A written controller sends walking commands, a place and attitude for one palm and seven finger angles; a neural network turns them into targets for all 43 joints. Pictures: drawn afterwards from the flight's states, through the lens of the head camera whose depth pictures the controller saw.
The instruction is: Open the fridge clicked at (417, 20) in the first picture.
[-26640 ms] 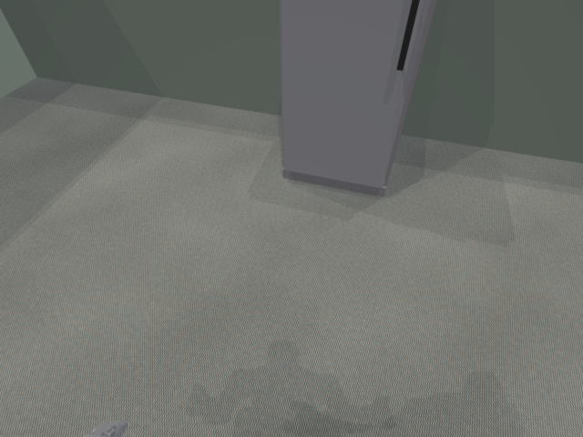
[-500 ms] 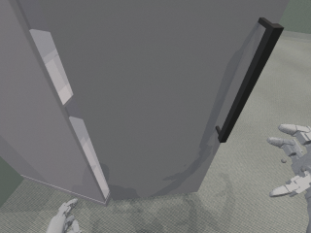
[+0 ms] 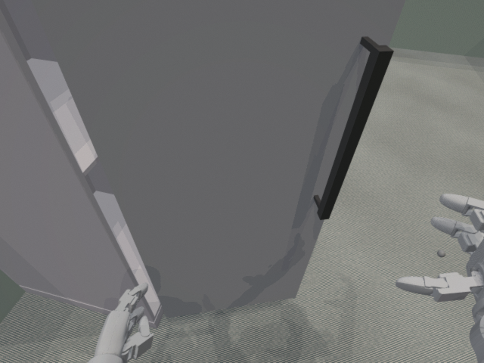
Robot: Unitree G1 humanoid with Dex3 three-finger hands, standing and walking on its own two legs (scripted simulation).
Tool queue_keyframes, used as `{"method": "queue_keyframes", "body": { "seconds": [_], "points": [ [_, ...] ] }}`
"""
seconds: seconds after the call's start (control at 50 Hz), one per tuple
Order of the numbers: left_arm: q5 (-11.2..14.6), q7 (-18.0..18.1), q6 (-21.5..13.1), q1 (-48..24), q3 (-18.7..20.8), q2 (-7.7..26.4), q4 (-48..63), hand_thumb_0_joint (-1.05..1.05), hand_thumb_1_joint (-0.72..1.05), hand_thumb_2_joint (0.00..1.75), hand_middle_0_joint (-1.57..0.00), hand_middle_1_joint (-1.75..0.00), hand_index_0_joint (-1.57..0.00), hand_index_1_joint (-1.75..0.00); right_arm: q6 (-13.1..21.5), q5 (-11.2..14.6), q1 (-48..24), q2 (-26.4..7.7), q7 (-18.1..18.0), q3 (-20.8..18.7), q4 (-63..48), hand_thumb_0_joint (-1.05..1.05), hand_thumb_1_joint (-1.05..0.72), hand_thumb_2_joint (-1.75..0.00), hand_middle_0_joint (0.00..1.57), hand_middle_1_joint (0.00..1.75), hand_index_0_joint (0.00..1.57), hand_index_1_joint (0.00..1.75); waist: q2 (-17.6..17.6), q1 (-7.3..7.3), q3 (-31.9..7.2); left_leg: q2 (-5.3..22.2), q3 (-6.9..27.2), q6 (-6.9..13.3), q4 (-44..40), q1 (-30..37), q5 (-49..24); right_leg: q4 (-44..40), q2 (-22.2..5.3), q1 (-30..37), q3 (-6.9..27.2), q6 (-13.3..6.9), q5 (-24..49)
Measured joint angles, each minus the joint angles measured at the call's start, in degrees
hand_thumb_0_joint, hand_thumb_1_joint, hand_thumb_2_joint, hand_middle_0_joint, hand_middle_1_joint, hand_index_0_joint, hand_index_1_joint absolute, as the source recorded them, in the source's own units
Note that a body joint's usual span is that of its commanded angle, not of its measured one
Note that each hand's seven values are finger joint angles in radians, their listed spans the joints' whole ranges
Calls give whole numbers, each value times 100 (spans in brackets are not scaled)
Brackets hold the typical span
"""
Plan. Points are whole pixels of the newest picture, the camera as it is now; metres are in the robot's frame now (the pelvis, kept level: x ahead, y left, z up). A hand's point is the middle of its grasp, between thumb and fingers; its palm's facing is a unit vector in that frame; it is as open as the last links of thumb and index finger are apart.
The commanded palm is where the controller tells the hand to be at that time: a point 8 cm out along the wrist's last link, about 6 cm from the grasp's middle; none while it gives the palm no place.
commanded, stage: draw the hand back to the body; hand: right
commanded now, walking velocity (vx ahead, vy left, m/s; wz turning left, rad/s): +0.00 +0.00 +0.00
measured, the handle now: (340, 145) +0.48 -0.18 +0.13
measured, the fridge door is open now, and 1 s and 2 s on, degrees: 67 67 67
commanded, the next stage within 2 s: step back with the hand held close in 0.92 s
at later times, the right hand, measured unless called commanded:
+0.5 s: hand (457, 251) +0.23 -0.26 +0.16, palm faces +0.44 +0.81 -0.38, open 9.1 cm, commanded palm +0.17 -0.30 +0.18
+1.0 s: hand (460, 252) +0.22 -0.26 +0.17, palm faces +0.46 +0.80 -0.38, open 7.4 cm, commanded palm +0.17 -0.29 +0.18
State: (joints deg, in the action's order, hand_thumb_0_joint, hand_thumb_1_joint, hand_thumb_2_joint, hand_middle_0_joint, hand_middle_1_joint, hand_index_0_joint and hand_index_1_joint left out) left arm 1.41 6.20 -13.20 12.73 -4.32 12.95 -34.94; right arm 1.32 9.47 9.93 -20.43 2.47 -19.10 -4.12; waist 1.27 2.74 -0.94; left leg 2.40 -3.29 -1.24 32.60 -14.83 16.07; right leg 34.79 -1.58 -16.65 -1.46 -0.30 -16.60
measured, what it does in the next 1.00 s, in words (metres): stands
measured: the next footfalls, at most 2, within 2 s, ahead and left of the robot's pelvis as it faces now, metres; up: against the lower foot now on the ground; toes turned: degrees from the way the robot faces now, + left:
none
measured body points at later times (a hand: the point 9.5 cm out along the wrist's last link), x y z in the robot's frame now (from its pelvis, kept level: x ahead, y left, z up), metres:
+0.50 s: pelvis +0.03 +0.01 +0.01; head +0.00 +0.02 +0.46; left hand +0.22 +0.23 -0.06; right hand +0.20 -0.30 +0.18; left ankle +0.02 +0.14 -0.73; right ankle +0.02 -0.11 -0.73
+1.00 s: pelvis +0.03 +0.01 +0.01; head +0.00 +0.03 +0.46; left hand +0.21 +0.23 -0.07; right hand +0.19 -0.30 +0.19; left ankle +0.02 +0.14 -0.73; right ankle +0.02 -0.11 -0.73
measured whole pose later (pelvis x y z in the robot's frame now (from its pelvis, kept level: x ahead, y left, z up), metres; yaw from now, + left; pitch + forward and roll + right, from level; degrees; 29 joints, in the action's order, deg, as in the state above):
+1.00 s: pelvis +0.03 +0.01 +0.01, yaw +1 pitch -5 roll +0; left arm -0.5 5.3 -7.9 11.8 -1.6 12.8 -37.7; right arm 1.8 4.1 24.7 -20.3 -5.2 -20.2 -21.3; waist 2.6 4.5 0.9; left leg 1.4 -2.8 -0.6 23.2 -3.5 14.4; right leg 24.2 -2.1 -4.4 -2.3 0.7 -14.4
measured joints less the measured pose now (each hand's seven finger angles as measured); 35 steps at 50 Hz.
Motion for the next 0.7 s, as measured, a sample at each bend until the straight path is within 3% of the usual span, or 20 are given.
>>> {"method": "queue_keyframes", "body": {
  "seconds": [0.1,0.22,0.7],
  "points": [
    [-74,-47,120,81,56,17,-151,1,90,90,-21,-30,-20,-30,-13,-337,587,87,-555,147,-546,-1,19,-37,24,95,24,94,30,50,78,28,65,-27,-305,285,-106,-369,40,338,-77,-23,117],
    [-104,-49,238,111,125,54,-349,1,90,90,-21,-30,-20,-30,27,-511,875,44,-790,152,-910,-1,-1,-47,24,82,24,82,61,128,105,47,67,-36,-532,597,-129,-646,69,675,-91,-25,167],
    [-164,-107,486,-169,264,24,-198,1,90,90,-21,-30,-20,-29,82,-529,1491,10,-766,-149,-1728,1,-81,-86,21,36,22,35,163,223,163,-70,38,50,-878,1061,-122,-1022,-33,1158,-74,82,183]
  ]
}}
